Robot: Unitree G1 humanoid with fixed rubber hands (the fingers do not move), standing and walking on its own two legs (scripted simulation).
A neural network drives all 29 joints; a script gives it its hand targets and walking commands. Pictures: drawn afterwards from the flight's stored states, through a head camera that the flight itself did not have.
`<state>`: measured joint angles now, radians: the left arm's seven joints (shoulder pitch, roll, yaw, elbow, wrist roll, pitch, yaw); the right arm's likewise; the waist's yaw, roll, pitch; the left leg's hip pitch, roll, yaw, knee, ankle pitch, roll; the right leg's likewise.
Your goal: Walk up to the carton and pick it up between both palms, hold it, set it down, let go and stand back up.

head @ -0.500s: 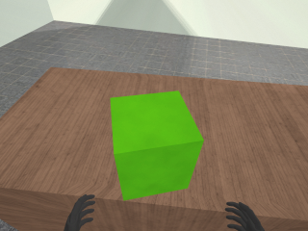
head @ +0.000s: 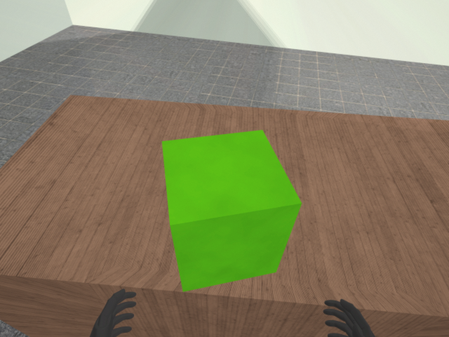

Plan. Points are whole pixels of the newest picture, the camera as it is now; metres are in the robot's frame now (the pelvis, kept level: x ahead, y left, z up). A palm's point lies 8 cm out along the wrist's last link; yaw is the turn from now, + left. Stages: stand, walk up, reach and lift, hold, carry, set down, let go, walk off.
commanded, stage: set down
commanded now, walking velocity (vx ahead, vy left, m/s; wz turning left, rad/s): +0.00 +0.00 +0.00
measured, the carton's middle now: (222, 211) +0.38 +0.03 +0.01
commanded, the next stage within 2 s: let go in 0.62 s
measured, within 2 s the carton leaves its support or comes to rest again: neither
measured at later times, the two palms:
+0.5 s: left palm out of the picture +0.15 +0.23 -0.07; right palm out of the picture +0.16 -0.22 -0.08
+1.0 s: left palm (99, 335) +0.16 +0.24 -0.07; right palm out of the picture +0.16 -0.22 -0.08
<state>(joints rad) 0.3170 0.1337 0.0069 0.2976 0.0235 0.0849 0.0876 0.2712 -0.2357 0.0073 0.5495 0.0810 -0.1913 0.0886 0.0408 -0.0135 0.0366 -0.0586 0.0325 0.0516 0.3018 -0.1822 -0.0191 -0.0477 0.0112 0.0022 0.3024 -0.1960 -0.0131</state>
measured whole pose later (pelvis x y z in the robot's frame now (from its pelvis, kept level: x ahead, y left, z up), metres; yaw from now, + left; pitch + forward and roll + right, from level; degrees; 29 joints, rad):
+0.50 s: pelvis +0.00 +0.01 +0.00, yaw +0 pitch -4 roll +0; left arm 0.23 0.16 0.02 0.44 0.02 0.13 0.03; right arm 0.18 -0.21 -0.01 0.71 0.01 -0.19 0.05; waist 0.03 -0.01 0.06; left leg -0.06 0.03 0.05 0.34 -0.21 -0.01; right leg -0.04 0.00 0.01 0.31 -0.21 0.00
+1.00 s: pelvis +0.00 +0.01 +0.00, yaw +0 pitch -6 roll +0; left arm 0.17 0.17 0.03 0.51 0.03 0.15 0.00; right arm 0.16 -0.20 -0.03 0.74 -0.03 -0.20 0.03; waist 0.01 0.00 0.08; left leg -0.04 0.02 0.06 0.36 -0.22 -0.01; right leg -0.02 0.00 0.01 0.34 -0.22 0.00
